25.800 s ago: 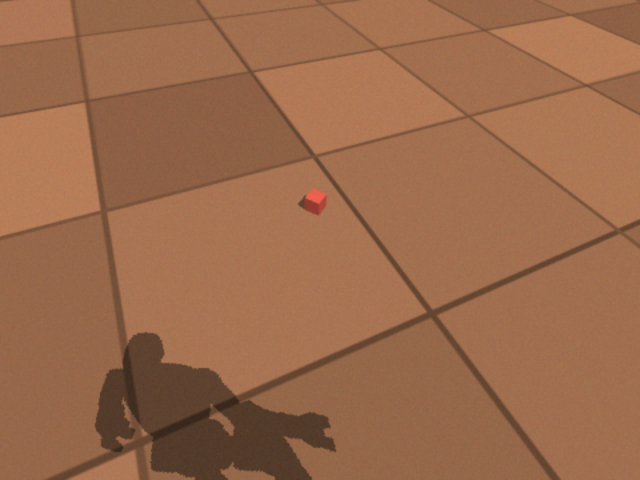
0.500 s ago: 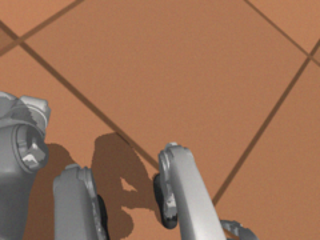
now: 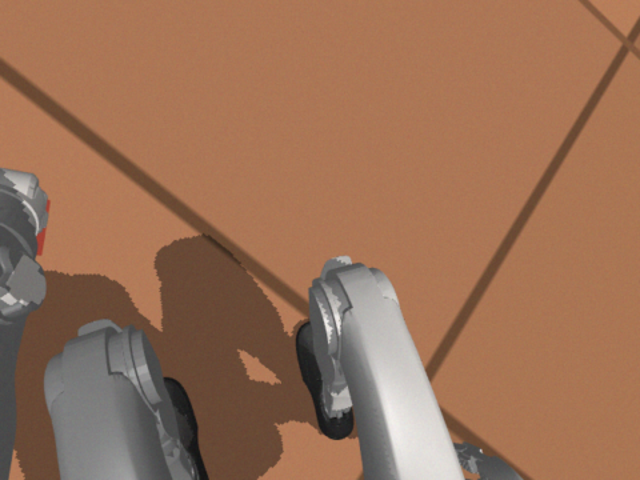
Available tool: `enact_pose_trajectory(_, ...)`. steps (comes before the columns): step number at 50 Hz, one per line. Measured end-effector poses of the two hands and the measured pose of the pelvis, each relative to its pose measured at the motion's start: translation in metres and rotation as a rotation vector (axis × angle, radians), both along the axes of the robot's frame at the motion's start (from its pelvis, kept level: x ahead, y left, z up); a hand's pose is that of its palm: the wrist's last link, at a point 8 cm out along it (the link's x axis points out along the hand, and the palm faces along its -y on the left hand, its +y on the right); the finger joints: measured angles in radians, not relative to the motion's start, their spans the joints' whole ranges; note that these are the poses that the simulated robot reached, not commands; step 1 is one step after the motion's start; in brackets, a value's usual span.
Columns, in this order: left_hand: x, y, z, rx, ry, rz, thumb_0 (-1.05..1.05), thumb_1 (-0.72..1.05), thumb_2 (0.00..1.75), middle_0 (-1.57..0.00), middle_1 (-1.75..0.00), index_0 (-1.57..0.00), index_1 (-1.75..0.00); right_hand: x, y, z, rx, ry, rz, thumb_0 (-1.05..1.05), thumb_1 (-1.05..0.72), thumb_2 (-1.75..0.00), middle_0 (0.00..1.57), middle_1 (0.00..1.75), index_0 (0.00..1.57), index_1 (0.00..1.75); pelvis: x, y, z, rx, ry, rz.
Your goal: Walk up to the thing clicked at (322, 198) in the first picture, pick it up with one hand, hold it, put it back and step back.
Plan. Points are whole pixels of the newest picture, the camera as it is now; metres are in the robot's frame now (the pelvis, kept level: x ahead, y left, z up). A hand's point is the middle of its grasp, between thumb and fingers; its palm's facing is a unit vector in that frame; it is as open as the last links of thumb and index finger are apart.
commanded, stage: crouch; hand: left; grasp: from above
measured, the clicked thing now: out of the picture +0.47 +0.28 -0.19
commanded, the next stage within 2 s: lower in 0.24 s
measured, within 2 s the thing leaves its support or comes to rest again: neither
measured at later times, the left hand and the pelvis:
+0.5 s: hand out of the picture +0.47 +0.28 -0.18, palm faces -0.06 -0.45 -0.89, open 10.4 cm; pelvis +0.00 +0.01 -0.01, yaw -2 degrees
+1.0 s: hand (23, 221) +0.47 +0.27 -0.23, palm faces -0.09 -0.45 -0.89, open 10.4 cm; pelvis -0.01 +0.01 -0.02, yaw -4 degrees
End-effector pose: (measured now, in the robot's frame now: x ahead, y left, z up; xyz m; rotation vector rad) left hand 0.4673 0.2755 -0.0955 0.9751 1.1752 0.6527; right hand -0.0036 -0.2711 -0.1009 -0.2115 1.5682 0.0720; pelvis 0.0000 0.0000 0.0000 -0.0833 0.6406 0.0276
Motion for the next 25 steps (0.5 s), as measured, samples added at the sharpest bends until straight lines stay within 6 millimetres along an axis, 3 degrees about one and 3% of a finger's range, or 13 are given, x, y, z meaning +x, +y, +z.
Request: enact_pose_trajectory(25,0.002,0.01,-0.031,0.011,0.007,0.005,-0.02,-0.13,0.63,-0.73,-0.56,-0.72,-0.54,-0.021,0.01,0.009,0.038,0.063,0.04,0.0,-0.92,-0.9,0.19,0.3,0.19,0.3,-0.004,0.006,-0.012,-0.047,-0.045,-0.006)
